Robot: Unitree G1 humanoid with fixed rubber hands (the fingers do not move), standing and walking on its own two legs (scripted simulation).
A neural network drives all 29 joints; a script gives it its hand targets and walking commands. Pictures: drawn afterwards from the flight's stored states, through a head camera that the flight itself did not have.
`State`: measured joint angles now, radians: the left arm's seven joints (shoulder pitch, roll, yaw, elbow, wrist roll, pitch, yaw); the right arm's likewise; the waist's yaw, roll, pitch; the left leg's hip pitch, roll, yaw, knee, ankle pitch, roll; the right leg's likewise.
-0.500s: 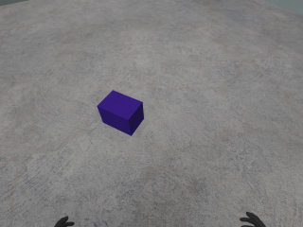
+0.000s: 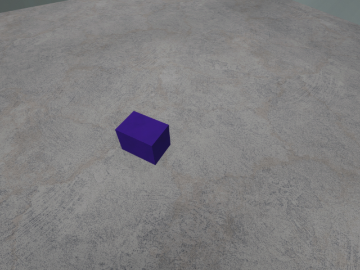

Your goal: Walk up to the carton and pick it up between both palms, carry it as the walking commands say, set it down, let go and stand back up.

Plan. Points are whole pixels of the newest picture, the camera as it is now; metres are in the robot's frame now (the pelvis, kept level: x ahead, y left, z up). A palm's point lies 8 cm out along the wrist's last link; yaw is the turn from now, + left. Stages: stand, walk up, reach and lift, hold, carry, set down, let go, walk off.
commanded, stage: walk up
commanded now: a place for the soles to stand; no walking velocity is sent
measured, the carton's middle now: (144, 137) +1.03 +0.24 -0.67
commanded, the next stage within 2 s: none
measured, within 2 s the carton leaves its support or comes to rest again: neither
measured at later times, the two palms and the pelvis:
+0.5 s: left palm out of the picture +0.13 +0.37 -0.12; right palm (281, 236) +0.20 -0.24 -0.10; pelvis +0.10 +0.06 -0.03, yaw +8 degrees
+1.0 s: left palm (49, 225) +0.26 +0.36 -0.11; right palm (255, 153) +0.46 -0.24 -0.11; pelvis +0.28 +0.03 -0.04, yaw +14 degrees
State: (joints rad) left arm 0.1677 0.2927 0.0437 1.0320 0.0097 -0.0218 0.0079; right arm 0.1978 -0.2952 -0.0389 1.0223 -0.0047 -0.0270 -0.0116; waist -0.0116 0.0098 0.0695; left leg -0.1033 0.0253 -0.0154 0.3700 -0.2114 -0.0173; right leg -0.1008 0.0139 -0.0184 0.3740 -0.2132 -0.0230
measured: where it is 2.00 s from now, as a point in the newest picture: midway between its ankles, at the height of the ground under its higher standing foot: (172, 204)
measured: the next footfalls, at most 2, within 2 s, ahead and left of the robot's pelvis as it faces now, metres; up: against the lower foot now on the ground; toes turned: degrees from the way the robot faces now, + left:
left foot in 0.28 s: +0.15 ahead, +0.20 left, +0.00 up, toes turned +10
right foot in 0.68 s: +0.35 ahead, -0.09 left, +0.00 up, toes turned +4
